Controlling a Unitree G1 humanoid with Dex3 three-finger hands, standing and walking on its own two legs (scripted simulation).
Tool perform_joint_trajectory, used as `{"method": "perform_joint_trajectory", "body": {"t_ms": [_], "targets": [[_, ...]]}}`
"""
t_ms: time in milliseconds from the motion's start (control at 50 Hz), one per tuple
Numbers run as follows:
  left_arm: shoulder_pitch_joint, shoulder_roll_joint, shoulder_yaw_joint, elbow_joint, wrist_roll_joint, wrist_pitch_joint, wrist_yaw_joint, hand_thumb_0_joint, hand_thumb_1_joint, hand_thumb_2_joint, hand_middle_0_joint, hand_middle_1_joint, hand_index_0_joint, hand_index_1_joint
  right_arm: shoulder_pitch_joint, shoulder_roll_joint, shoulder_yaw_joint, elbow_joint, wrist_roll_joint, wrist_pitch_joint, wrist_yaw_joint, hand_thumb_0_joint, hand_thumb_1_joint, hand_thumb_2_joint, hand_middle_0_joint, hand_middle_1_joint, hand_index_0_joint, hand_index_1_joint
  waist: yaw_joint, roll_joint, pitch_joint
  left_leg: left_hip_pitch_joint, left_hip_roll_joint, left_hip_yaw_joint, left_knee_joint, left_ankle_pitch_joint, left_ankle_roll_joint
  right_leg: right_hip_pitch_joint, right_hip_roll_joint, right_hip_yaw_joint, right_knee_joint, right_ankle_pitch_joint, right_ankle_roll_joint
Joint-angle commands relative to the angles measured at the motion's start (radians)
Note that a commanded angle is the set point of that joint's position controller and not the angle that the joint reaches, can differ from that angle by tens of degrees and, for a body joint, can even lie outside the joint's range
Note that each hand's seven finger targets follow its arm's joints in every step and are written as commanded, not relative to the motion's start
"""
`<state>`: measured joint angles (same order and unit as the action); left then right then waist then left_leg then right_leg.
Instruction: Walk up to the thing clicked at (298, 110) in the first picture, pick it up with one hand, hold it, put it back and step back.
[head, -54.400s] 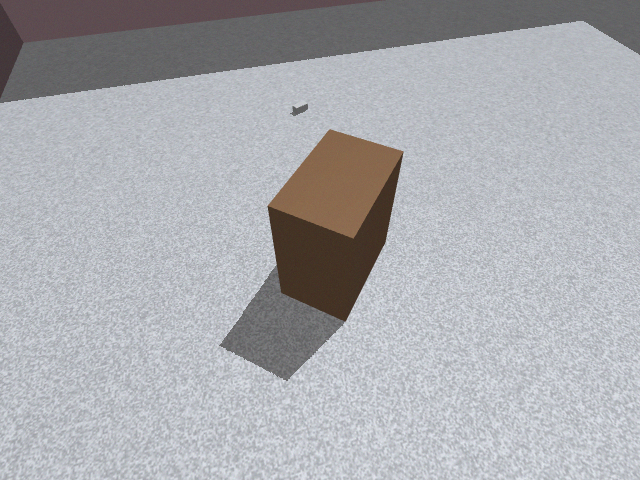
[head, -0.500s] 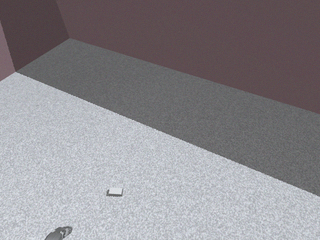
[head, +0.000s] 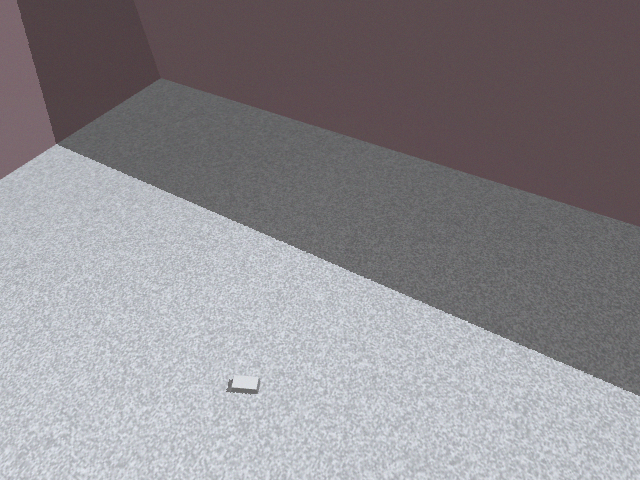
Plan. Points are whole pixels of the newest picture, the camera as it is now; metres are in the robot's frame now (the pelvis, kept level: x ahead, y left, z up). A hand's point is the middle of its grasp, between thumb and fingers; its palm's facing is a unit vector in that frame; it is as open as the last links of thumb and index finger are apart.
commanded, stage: walk up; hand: left
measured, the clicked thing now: (246, 384) +0.47 +0.29 -0.76
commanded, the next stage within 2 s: stand in 0.02 s
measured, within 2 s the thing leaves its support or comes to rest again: neither
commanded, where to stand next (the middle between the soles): +0.10 +0.04 m, yaw +2 degrees
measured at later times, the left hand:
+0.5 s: hand out of the picture +0.08 +0.25 -0.16, palm faces -0.03 -0.94 -0.34, open 7.4 cm
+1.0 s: hand out of the picture +0.07 +0.25 -0.16, palm faces -0.02 -0.94 -0.34, open 7.4 cm
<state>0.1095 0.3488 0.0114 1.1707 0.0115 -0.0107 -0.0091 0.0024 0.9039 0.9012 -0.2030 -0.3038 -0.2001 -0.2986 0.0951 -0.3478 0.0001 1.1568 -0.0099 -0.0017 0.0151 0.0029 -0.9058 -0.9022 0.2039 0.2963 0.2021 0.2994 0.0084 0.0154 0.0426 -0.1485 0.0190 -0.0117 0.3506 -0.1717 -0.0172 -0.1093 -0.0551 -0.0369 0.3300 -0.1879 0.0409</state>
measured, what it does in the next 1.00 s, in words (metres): stands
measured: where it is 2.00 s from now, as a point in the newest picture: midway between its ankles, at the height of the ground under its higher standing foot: outside the picture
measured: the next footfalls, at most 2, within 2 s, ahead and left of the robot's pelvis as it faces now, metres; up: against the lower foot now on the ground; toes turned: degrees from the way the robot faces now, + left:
none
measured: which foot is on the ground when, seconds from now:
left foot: down 0.00-1.00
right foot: down 0.00-1.00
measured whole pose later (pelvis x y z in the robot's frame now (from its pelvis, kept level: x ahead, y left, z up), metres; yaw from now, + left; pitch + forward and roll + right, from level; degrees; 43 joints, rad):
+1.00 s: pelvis +0.00 +0.00 +0.00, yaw +0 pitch -2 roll +0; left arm 0.11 0.35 0.01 1.14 0.01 -0.01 -0.01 0.00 0.90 0.90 -0.20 -0.30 -0.20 -0.30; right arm 0.10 -0.35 0.01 1.13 -0.01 0.00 0.01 0.00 -0.91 -0.90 0.20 0.30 0.20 0.30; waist 0.00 0.01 0.05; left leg -0.14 0.03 -0.01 0.34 -0.17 -0.03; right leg -0.10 -0.05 -0.04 0.32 -0.18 0.03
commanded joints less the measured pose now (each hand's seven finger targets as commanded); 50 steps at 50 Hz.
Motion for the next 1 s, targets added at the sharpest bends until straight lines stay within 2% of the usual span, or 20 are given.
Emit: {"method": "perform_joint_trajectory", "body": {"t_ms": [0, 40, 80, 160, 240, 300, 440, 460, 600, 720, 800, 840, 880, 920, 980], "targets": [[-0.046, 0.222, 0.034, -0.065, 0.0, -0.025, 0.017, 0.0, 0.9, 0.9, -0.2, -0.3, -0.2, -0.3, -0.062, -0.216, -0.041, -0.075, -0.001, -0.028, -0.016, 0.0, -0.9, -0.9, 0.2, 0.3, 0.2, 0.3, -0.003, -0.04, -0.059, 0.022, 0.114, -0.087, -0.059, 0.171, 0.037, 0.001, -0.084, 0.073, -0.04, 0.137, -0.045], [-0.038, 0.216, 0.033, -0.067, -0.002, -0.025, 0.018, 0.0, 0.9, 0.9, -0.2, -0.3, -0.2, -0.3, -0.046, -0.226, -0.043, -0.072, 0.001, -0.033, -0.019, 0.0, -0.9, -0.9, 0.2, 0.3, 0.2, 0.3, -0.008, -0.026, -0.09, 0.05, 0.119, -0.081, -0.041, 0.26, 0.036, 0.018, -0.088, 0.07, -0.035, 0.202, -0.044], [-0.043, 0.22, 0.035, -0.072, -0.005, -0.026, 0.018, 0.0, 0.9, 0.9, -0.2, -0.3, -0.2, -0.3, -0.041, -0.219, -0.04, -0.069, 0.003, -0.035, -0.019, 0.0, -0.9, -0.9, 0.2, 0.3, 0.2, 0.3, -0.01, -0.021, -0.096, 0.054, 0.117, -0.077, -0.044, 0.264, 0.03, 0.029, -0.089, 0.072, -0.033, 0.208, -0.043], [-0.048, 0.215, 0.034, -0.076, -0.002, -0.018, 0.017, 0.0, 0.9, 0.9, -0.2, -0.3, -0.2, -0.3, -0.053, -0.221, -0.04, -0.075, 0.002, -0.03, -0.021, 0.0, -0.9, -0.9, 0.2, 0.3, 0.2, 0.3, -0.007, -0.001, -0.099, 0.028, 0.116, -0.076, -0.059, 0.191, 0.027, 0.043, -0.085, 0.069, -0.039, 0.145, -0.044], [-0.044, 0.221, 0.032, -0.078, 0.001, -0.02, 0.016, 0.0, 0.9, 0.9, -0.2, -0.3, -0.2, -0.3, -0.055, -0.218, -0.038, -0.079, 0.003, -0.029, -0.02, 0.0, -0.9, -0.9, 0.2, 0.3, 0.2, 0.3, -0.008, -0.016, -0.098, 0.047, 0.119, -0.073, -0.052, 0.207, 0.028, 0.03, -0.089, 0.072, -0.044, 0.159, -0.045], [-0.049, 0.218, 0.03, -0.079, 0.0, -0.018, 0.016, 0.0, 0.9, 0.9, -0.2, -0.3, -0.2, -0.3, -0.058, -0.219, -0.036, -0.076, 0.004, -0.028, -0.019, 0.0, -0.9, -0.9, 0.2, 0.3, 0.2, 0.3, -0.01, -0.003, -0.072, 0.031, 0.112, -0.073, -0.063, 0.133, 0.023, 0.006, -0.085, 0.075, -0.059, 0.1, -0.044], [-0.047, 0.22, 0.031, -0.083, 0.0, -0.02, 0.014, 0.0, 0.9, 0.9, -0.2, -0.3, -0.2, -0.3, -0.056, -0.222, -0.038, -0.079, 0.002, -0.026, -0.016, 0.0, -0.9, -0.9, 0.2, 0.3, 0.2, 0.3, -0.009, -0.02, -0.064, 0.015, 0.107, -0.072, -0.065, 0.1, 0.028, 0.008, -0.087, 0.08, -0.07, 0.084, -0.048], [-0.04, 0.215, 0.029, -0.081, 0.0, -0.02, 0.012, 0.0, 0.9, 0.9, -0.2, -0.3, -0.2, -0.3, -0.053, -0.223, -0.037, -0.077, 0.003, -0.026, -0.016, 0.0, -0.9, -0.9, 0.2, 0.3, 0.2, 0.3, -0.009, -0.006, -0.058, 0.011, 0.107, -0.075, -0.072, 0.071, 0.027, 0.003, -0.084, 0.079, -0.072, 0.063, -0.046], [-0.047, 0.221, 0.032, -0.091, -0.002, -0.019, 0.012, 0.0, 0.9, 0.9, -0.2, -0.3, -0.2, -0.3, -0.04, -0.219, -0.036, -0.079, 0.002, -0.031, -0.017, 0.0, -0.9, -0.9, 0.2, 0.3, 0.2, 0.3, -0.007, -0.012, -0.086, 0.021, 0.113, -0.078, -0.068, 0.163, 0.025, 0.029, -0.087, 0.076, -0.051, 0.114, -0.05], [-0.04, 0.222, 0.033, -0.09, -0.002, -0.016, 0.013, 0.0, 0.9, 0.9, -0.2, -0.3, -0.2, -0.3, -0.031, -0.221, -0.035, -0.075, 0.001, -0.029, -0.02, 0.0, -0.9, -0.9, 0.2, 0.3, 0.2, 0.3, -0.006, -0.012, -0.093, 0.027, 0.114, -0.074, -0.06, 0.177, 0.029, 0.04, -0.09, 0.077, -0.047, 0.141, -0.053], [-0.029, 0.213, 0.029, -0.088, -0.001, -0.016, 0.014, 0.0, 0.9, 0.9, -0.2, -0.3, -0.2, -0.3, -0.035, -0.223, -0.034, -0.078, 0.004, -0.028, -0.02, 0.0, -0.9, -0.9, 0.2, 0.3, 0.2, 0.3, -0.003, -0.015, -0.073, 0.026, 0.113, -0.073, -0.06, 0.16, 0.031, 0.023, -0.087, 0.072, -0.055, 0.129, -0.049], [-0.029, 0.215, 0.029, -0.088, -0.001, -0.017, 0.015, 0.0, 0.9, 0.9, -0.2, -0.3, -0.2, -0.3, -0.035, -0.222, -0.036, -0.079, 0.004, -0.025, -0.019, 0.0, -0.9, -0.9, 0.2, 0.3, 0.2, 0.3, -0.006, -0.024, -0.065, 0.032, 0.113, -0.076, -0.062, 0.132, 0.03, 0.004, -0.085, 0.071, -0.063, 0.086, -0.048], [-0.035, 0.221, 0.031, -0.091, 0.0, -0.019, 0.015, 0.0, 0.9, 0.9, -0.2, -0.3, -0.2, -0.3, -0.023, -0.22, -0.035, -0.08, 0.001, -0.026, -0.019, 0.0, -0.9, -0.9, 0.2, 0.3, 0.2, 0.3, -0.01, -0.024, -0.072, 0.024, 0.115, -0.073, -0.057, 0.149, 0.035, 0.024, -0.092, 0.078, -0.058, 0.122, -0.05], [-0.028, 0.218, 0.03, -0.09, 0.0, -0.019, 0.014, 0.0, 0.9, 0.9, -0.2, -0.3, -0.2, -0.3, -0.035, -0.225, -0.037, -0.082, 0.003, -0.027, -0.019, 0.0, -0.9, -0.9, 0.2, 0.3, 0.2, 0.3, -0.007, -0.012, -0.071, 0.034, 0.114, -0.076, -0.059, 0.147, 0.03, 0.015, -0.089, 0.075, -0.06, 0.112, -0.049], [-0.036, 0.225, 0.032, -0.091, 0.0, -0.017, 0.015, 0.0, 0.9, 0.9, -0.2, -0.3, -0.2, -0.3, -0.023, -0.212, -0.034, -0.08, 0.001, -0.025, -0.018, 0.0, -0.9, -0.9, 0.2, 0.3, 0.2, 0.3, -0.013, -0.023, -0.041, 0.007, 0.106, -0.077, -0.074, 0.082, 0.026, -0.001, -0.085, 0.078, -0.073, 0.059, -0.049]]}}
